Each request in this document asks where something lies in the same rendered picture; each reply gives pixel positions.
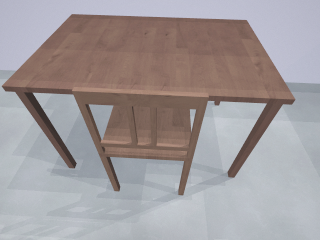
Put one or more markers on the table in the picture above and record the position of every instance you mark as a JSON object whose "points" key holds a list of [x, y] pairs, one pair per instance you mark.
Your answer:
{"points": [[221, 57]]}

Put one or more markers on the chair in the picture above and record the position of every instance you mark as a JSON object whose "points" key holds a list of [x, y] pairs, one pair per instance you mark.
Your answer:
{"points": [[144, 124]]}

